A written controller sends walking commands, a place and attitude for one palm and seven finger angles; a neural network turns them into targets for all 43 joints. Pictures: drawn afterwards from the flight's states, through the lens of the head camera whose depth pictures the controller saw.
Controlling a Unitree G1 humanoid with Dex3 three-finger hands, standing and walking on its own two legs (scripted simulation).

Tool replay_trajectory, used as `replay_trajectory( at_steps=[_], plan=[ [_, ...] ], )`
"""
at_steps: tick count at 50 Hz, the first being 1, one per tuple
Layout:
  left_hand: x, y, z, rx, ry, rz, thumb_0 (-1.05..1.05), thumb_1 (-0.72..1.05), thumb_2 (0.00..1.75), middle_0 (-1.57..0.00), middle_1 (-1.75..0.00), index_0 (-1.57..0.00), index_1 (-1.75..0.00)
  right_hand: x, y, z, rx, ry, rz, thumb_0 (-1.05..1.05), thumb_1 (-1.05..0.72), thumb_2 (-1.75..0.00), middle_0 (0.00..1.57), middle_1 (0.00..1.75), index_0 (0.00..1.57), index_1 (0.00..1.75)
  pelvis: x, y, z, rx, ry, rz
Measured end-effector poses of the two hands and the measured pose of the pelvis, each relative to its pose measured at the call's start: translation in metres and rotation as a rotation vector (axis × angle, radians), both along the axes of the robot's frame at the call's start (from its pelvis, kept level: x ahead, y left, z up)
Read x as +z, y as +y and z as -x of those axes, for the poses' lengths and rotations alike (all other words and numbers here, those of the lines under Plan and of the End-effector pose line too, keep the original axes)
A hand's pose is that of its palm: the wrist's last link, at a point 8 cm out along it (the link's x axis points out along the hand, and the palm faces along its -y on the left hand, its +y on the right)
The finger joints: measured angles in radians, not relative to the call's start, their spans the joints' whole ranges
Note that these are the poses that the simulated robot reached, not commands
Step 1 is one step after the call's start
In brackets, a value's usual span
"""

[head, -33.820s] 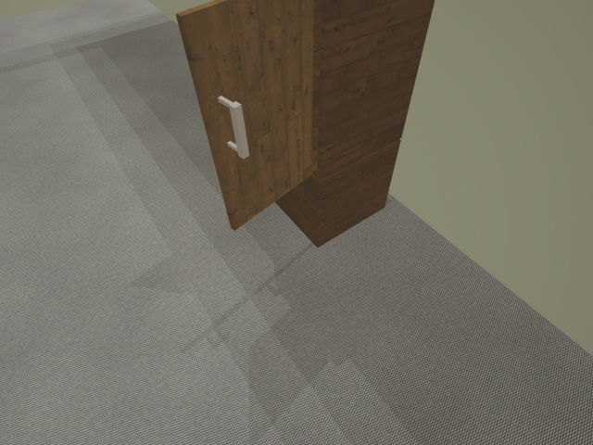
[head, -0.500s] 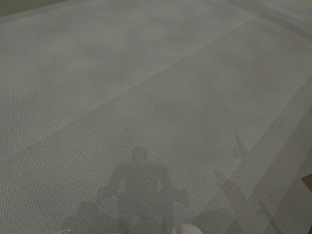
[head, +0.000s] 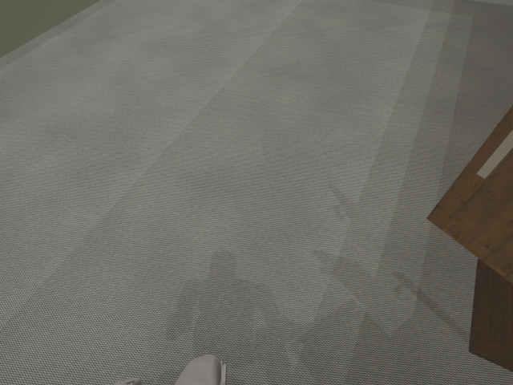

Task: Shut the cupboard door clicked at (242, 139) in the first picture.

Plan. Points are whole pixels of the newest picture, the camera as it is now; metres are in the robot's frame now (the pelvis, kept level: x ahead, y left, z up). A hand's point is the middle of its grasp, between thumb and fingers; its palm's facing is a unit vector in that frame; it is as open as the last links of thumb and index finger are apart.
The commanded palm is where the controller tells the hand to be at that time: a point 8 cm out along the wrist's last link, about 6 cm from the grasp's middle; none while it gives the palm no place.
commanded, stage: turn to face it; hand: left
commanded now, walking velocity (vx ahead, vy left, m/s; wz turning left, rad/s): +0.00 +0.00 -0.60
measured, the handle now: (507, 147) +0.55 -0.47 +0.01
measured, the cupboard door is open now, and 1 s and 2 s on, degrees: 64 64 64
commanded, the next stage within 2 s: take the last steps up to it in 1.40 s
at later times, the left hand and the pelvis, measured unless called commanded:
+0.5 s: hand (135, 372) +0.16 +0.24 -0.17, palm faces -0.23 -0.95 -0.22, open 7.4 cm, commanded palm none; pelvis +0.02 +0.04 +0.00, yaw -18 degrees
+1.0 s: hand (210, 355) +0.19 +0.10 -0.15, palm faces -0.54 -0.80 -0.25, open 7.3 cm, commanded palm none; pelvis +0.01 -0.01 +0.00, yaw -35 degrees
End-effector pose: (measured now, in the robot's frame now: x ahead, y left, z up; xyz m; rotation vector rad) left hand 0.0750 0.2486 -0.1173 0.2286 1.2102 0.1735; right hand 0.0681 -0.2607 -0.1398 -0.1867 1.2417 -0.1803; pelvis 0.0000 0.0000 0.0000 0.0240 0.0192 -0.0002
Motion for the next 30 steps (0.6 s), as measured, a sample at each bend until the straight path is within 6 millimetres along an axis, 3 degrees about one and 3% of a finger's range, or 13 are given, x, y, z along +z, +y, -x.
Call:
replay_trajectory(
  at_steps=[7,12,15,23,27,30],
  plan=[
    [-0.011,0.001,-0.003,-0.034,0.039,0.036,0.0,0.91,0.9,-0.2,-0.3,-0.2,-0.3,0.011,0.007,-0.019,-0.033,-0.057,0.025,0.01,-0.91,-0.9,0.2,0.3,0.2,0.29,0.0,0.009,-0.008,-0.073,0.008,0.012],
    [-0.026,0.02,-0.01,-0.059,0.078,0.051,0.0,0.91,0.9,-0.2,-0.3,-0.21,-0.3,0.019,0.023,-0.033,-0.064,-0.12,0.055,0.01,-0.91,-0.9,0.2,0.3,0.2,0.29,-0.006,0.027,-0.016,-0.136,0.015,0.021],
    [-0.038,0.035,-0.023,-0.082,0.091,0.057,0.01,0.91,0.9,-0.2,-0.3,-0.2,-0.3,0.022,0.033,-0.031,-0.079,-0.15,0.081,0.0,-0.91,-0.9,0.2,0.3,0.2,0.29,-0.012,0.039,-0.019,-0.174,0.012,0.029],
    [-0.023,0.045,-0.075,-0.207,0.054,0.045,0.01,0.91,0.9,-0.2,-0.29,-0.2,-0.3,0.031,0.049,0.02,-0.168,-0.081,0.081,0.0,-0.91,-0.9,0.21,0.3,0.21,0.3,0.001,0.046,-0.02,-0.277,0.001,0.062],
    [-0.016,0.031,-0.1,-0.28,0.036,0.032,0.01,0.91,0.9,-0.2,-0.29,-0.2,-0.3,0.025,0.047,0.056,-0.255,-0.035,0.061,0.0,-0.91,-0.9,0.21,0.3,0.21,0.3,0.002,0.041,-0.019,-0.333,0.003,0.061],
    [-0.012,0.01,-0.119,-0.35,0.019,0.023,0.01,0.91,0.9,-0.19,-0.29,-0.2,-0.3,0.016,0.041,0.085,-0.326,0.0,0.041,0.0,-0.91,-0.9,0.21,0.3,0.21,0.3,0.0,0.034,-0.016,-0.376,0.004,0.054]
  ],
)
